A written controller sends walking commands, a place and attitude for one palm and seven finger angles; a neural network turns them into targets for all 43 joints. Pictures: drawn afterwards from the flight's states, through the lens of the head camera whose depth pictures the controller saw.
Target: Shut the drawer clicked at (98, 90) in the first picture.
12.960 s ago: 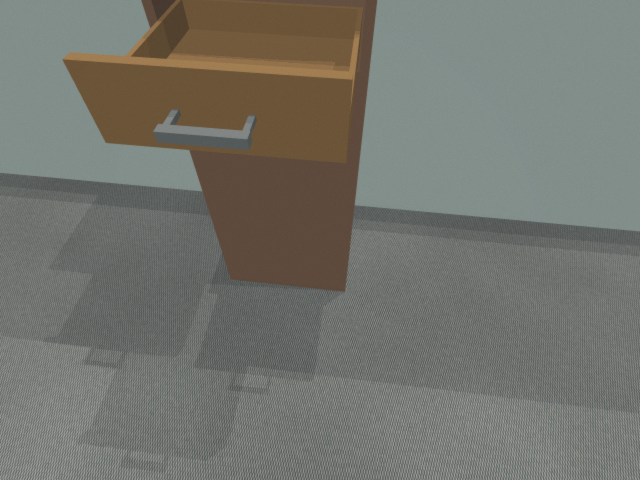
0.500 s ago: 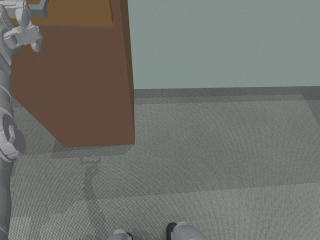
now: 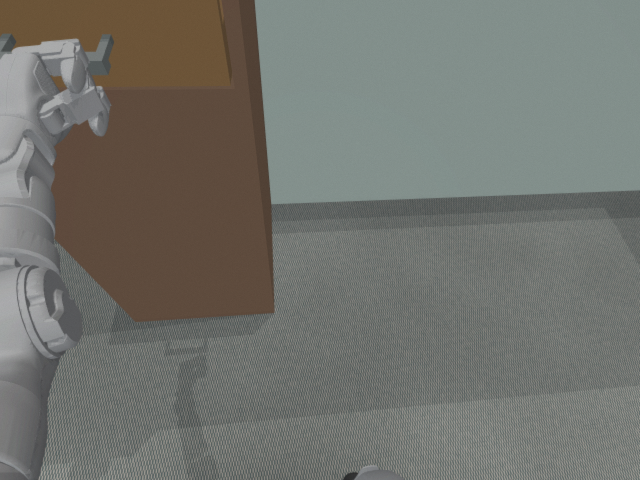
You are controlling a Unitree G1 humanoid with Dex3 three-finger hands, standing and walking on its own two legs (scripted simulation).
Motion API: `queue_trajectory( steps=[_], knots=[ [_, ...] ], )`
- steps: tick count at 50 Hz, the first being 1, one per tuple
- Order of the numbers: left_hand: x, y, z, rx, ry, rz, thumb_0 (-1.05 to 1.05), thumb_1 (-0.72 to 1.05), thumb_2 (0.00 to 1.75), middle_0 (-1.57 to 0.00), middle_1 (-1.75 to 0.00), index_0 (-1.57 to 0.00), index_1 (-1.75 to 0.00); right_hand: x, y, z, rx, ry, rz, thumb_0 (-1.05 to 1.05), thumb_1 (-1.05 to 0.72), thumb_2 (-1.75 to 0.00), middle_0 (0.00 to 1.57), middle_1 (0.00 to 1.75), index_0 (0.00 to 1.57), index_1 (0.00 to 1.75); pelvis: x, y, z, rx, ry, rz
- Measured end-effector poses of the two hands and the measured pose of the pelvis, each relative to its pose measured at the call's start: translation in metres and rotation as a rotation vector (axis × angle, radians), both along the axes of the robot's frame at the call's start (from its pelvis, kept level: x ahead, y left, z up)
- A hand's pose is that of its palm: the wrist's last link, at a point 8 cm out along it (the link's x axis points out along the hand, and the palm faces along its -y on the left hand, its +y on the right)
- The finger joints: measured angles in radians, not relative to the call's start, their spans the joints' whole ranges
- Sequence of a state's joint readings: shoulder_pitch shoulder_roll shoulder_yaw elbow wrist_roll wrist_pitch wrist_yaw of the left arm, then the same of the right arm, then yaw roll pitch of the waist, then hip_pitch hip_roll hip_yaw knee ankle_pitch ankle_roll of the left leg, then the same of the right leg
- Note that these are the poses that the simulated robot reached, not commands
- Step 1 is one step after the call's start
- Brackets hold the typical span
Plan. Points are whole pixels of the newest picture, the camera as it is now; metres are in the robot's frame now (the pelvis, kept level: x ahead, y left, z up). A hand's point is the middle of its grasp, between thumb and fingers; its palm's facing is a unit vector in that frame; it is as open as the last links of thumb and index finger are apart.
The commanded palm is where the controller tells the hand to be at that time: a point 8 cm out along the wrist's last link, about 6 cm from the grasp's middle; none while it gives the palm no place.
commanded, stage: pull the fist back off the drawer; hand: left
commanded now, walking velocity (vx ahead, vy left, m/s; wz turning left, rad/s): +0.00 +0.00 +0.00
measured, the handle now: (52, 53) +0.60 +0.26 +0.18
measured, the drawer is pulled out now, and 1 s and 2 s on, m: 0.00 0.00 0.00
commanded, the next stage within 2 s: draw the hand back to the body in 0.08 s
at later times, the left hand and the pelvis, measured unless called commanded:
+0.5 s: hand (67, 165) +0.42 +0.21 +0.17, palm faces +0.01 -1.00 -0.01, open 3.3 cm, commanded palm +0.39 +0.26 +0.18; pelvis +0.03 +0.00 +0.01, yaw +0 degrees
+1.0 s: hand out of the picture +0.27 +0.23 +0.18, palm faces +0.39 -0.89 -0.23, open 3.3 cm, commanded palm +0.22 +0.26 +0.19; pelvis -0.01 -0.02 +0.02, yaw +2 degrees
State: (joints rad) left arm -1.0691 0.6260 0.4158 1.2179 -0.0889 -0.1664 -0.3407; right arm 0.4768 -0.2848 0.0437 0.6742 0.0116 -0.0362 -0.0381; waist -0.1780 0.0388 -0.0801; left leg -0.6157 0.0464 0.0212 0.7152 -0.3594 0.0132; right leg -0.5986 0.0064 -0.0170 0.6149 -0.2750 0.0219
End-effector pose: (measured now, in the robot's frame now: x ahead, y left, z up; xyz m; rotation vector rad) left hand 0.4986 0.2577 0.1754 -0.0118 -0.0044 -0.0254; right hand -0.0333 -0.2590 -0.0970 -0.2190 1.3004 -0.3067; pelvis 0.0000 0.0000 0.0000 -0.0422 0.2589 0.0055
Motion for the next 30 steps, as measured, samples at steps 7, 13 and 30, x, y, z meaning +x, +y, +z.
queue_trajectory(
  steps=[7,13,30],
  knots=[
    [-0.006,0.008,-0.007,0.024,0.029,0.036,0.02,0.9,0.91,-1.4,-1.6,-1.4,-1.6,0.039,-0.001,-0.002,0.01,-0.085,0.009,0.0,-0.9,-0.9,0.2,0.3,0.2,0.3,0.011,0.0,0.002,0.005,-0.02,-0.011],
    [-0.017,0.012,0.002,0.03,-0.03,0.026,0.02,0.9,0.91,-1.4,-1.6,-1.4,-1.6,0.07,-0.004,-0.001,0.015,-0.128,0.043,0.0,-0.9,-0.9,0.2,0.3,0.2,0.3,0.018,-0.001,0.004,0.006,-0.036,-0.005],
    [-0.138,0.017,0.006,0.049,-0.069,0.064,0.02,0.9,0.9,-1.4,-1.6,-1.4,-1.6,0.19,0.01,0.026,0.073,-0.494,0.197,0.01,-0.9,-0.9,0.2,0.3,0.2,0.3,0.017,-0.009,0.012,0.024,-0.184,0.02]
  ],
)
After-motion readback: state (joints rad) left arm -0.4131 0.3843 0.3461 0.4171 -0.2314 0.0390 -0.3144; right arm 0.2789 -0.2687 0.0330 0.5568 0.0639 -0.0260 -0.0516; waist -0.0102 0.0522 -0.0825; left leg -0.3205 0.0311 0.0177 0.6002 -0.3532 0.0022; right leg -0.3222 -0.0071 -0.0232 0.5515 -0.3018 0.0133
